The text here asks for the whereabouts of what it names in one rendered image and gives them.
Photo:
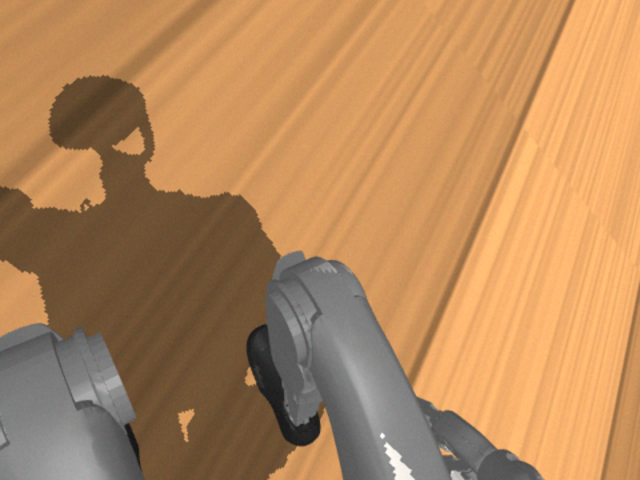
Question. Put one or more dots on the right robot arm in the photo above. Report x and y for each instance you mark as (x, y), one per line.
(504, 465)

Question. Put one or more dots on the right robot hand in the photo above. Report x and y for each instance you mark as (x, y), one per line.
(455, 435)

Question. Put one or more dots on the left robot foot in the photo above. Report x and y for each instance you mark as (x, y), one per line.
(133, 442)

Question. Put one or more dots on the right robot foot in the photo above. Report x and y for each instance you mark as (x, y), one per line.
(270, 385)

